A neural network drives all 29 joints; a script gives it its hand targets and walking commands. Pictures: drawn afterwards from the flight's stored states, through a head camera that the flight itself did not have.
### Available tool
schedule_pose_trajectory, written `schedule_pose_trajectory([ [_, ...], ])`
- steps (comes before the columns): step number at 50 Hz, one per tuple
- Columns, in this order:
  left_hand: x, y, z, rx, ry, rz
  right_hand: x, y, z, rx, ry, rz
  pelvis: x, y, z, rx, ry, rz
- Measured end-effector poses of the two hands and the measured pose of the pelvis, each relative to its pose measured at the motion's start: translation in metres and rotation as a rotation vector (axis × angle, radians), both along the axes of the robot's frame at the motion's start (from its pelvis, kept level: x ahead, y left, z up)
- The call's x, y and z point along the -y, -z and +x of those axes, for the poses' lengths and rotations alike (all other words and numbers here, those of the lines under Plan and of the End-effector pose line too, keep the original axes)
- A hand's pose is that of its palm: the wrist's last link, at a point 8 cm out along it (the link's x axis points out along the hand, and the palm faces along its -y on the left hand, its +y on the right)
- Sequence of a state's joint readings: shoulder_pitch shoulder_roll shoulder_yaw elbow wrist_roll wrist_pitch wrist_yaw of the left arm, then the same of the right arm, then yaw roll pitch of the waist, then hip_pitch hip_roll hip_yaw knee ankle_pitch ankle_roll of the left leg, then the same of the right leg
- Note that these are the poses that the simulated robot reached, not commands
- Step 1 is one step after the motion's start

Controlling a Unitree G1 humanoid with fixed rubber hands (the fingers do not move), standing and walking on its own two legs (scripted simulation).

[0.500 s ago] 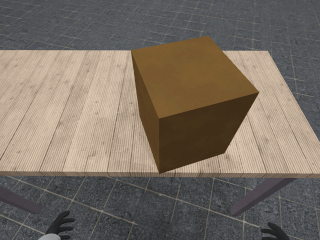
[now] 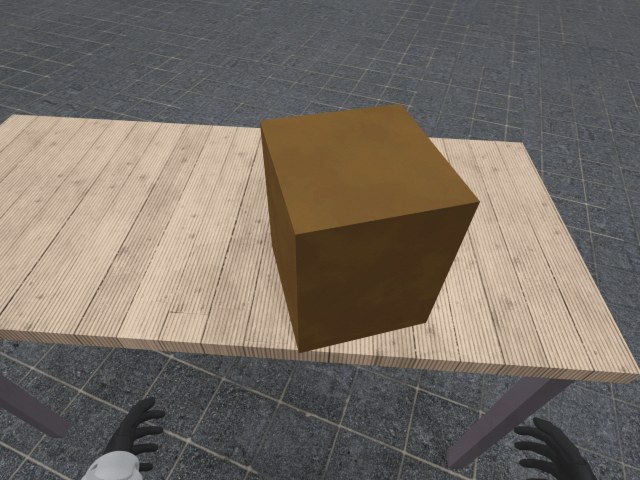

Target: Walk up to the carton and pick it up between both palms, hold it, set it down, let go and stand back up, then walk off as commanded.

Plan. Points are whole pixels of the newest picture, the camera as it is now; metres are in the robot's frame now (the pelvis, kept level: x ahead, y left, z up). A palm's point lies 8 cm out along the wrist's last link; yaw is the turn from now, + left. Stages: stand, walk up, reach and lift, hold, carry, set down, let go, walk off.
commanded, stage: reach and lift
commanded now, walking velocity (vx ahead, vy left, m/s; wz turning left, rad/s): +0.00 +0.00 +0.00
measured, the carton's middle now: (349, 229) +0.42 +0.00 +0.08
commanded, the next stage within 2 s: none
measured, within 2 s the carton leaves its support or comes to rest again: neither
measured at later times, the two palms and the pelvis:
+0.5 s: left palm (139, 445) +0.15 +0.23 -0.01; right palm (576, 469) +0.15 -0.27 -0.02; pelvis -0.01 +0.00 +0.00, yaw -1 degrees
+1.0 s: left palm (184, 410) +0.18 +0.17 +0.04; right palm (598, 431) +0.18 -0.28 +0.03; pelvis +0.00 +0.00 +0.00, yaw -2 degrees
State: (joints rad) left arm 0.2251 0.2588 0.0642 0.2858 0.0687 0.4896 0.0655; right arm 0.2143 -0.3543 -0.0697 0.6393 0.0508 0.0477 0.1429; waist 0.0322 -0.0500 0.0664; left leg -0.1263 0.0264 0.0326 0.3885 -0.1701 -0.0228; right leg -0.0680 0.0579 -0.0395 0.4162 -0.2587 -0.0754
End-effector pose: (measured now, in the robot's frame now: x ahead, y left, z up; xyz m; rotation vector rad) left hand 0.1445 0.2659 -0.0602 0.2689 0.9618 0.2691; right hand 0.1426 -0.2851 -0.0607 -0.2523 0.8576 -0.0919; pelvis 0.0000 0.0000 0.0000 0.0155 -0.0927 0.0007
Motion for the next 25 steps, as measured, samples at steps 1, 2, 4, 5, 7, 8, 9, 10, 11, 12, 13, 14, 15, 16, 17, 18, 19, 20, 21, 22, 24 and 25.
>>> schedule_pose_trajectory([
  [1,0.002,-0.001,-0.002,0.007,0.0,-0.004,-0.003,0.001,-0.001,-0.001,-0.006,0.01,0.001,0.0,-0.002,-0.003,0.0,0.001],
  [2,0.005,-0.003,-0.003,0.017,0.002,-0.009,-0.006,0.002,-0.002,-0.001,-0.011,0.021,0.003,-0.001,-0.003,-0.005,-0.001,0.001],
  [4,0.012,-0.007,-0.004,0.045,0.008,-0.023,-0.012,0.003,-0.004,0.008,-0.018,0.043,0.005,-0.001,-0.006,-0.01,-0.003,0.002],
  [5,0.016,-0.009,-0.004,0.061,0.011,-0.03,-0.016,0.002,-0.005,0.018,-0.019,0.055,0.006,-0.002,-0.007,-0.012,-0.003,0.003],
  [7,0.023,-0.013,-0.004,0.09,0.016,-0.044,-0.022,0.001,-0.006,0.038,-0.023,0.072,0.008,-0.002,-0.008,-0.014,-0.002,0.004],
  [8,0.026,-0.014,-0.004,0.101,0.018,-0.05,-0.024,0.001,-0.006,0.048,-0.024,0.077,0.008,-0.002,-0.009,-0.015,0.0,0.005],
  [9,0.028,-0.015,-0.004,0.111,0.017,-0.056,-0.027,-0.001,-0.007,0.057,-0.025,0.08,0.008,-0.002,-0.01,-0.015,0.0,0.006],
  [10,0.03,-0.016,-0.004,0.119,0.015,-0.061,-0.028,-0.002,-0.007,0.066,-0.024,0.082,0.009,-0.003,-0.01,-0.015,0.001,0.006],
  [11,0.031,-0.018,-0.004,0.127,0.014,-0.064,-0.029,-0.004,-0.007,0.076,-0.023,0.083,0.009,-0.003,-0.011,-0.014,0.001,0.007],
  [12,0.032,-0.019,-0.004,0.136,0.011,-0.066,-0.03,-0.006,-0.006,0.085,-0.021,0.082,0.009,-0.003,-0.011,-0.015,0.0,0.007],
  [13,0.033,-0.021,-0.004,0.145,0.008,-0.067,-0.03,-0.008,-0.005,0.095,-0.019,0.081,0.008,-0.003,-0.011,-0.015,0.001,0.007],
  [14,0.033,-0.023,-0.003,0.156,0.006,-0.067,-0.03,-0.011,-0.004,0.105,-0.016,0.082,0.008,-0.003,-0.011,-0.015,0.001,0.007],
  [15,0.034,-0.026,-0.002,0.168,0.005,-0.065,-0.029,-0.014,-0.003,0.117,-0.013,0.08,0.008,-0.003,-0.011,-0.015,0.002,0.007],
  [16,0.034,-0.028,-0.001,0.178,0.006,-0.063,-0.028,-0.017,-0.002,0.127,-0.009,0.079,0.007,-0.003,-0.012,-0.015,0.003,0.007],
  [17,0.033,-0.03,0.0,0.186,0.006,-0.06,-0.027,-0.02,0.0,0.136,-0.005,0.078,0.007,-0.003,-0.012,-0.014,0.004,0.007],
  [18,0.033,-0.032,0.001,0.195,0.006,-0.057,-0.026,-0.023,0.002,0.144,-0.002,0.078,0.006,-0.003,-0.012,-0.014,0.006,0.006],
  [19,0.033,-0.034,0.002,0.204,0.005,-0.055,-0.024,-0.026,0.003,0.151,0.0,0.078,0.006,-0.003,-0.011,-0.015,0.008,0.005],
  [20,0.033,-0.037,0.003,0.213,0.005,-0.053,-0.023,-0.029,0.005,0.157,0.001,0.08,0.005,-0.004,-0.011,-0.016,0.011,0.005],
  [21,0.033,-0.039,0.004,0.222,0.004,-0.053,-0.022,-0.032,0.006,0.163,0.002,0.083,0.004,-0.004,-0.011,-0.018,0.013,0.004],
  [22,0.034,-0.041,0.005,0.232,0.004,-0.053,-0.021,-0.034,0.007,0.167,0.002,0.087,0.003,-0.004,-0.01,-0.019,0.014,0.003],
  [24,0.036,-0.046,0.007,0.255,0.005,-0.051,-0.02,-0.038,0.01,0.175,-0.004,0.097,0.001,-0.004,-0.009,-0.025,0.018,0.001],
  [25,0.037,-0.048,0.008,0.267,0.006,-0.052,-0.019,-0.04,0.01,0.178,-0.006,0.103,0.0,-0.004,-0.008,-0.027,0.018,0.0],
])
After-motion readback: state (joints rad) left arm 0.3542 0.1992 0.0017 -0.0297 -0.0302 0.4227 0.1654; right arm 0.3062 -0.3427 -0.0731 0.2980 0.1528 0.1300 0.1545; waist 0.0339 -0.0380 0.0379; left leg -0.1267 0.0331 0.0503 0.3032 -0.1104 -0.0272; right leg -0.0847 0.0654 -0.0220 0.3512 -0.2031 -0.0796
